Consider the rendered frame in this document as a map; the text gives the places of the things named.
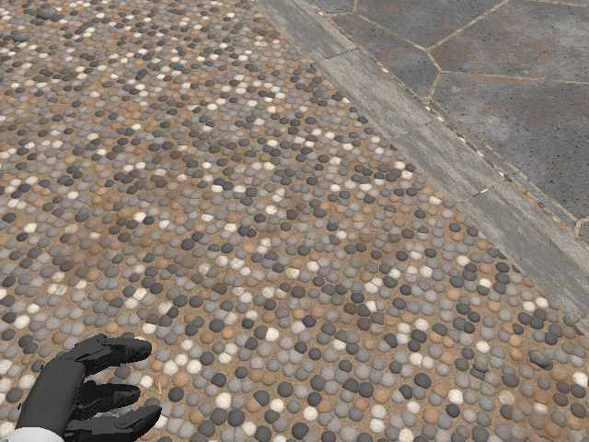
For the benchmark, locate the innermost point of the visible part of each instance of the left robot hand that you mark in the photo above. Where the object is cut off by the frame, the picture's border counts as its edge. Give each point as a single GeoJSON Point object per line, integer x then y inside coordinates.
{"type": "Point", "coordinates": [61, 402]}

